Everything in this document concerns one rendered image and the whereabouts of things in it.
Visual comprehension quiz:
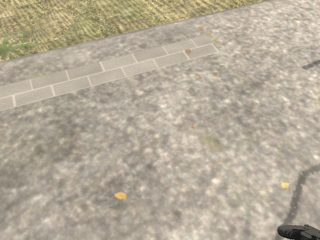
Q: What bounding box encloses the right robot hand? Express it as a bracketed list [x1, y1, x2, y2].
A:
[277, 224, 320, 240]

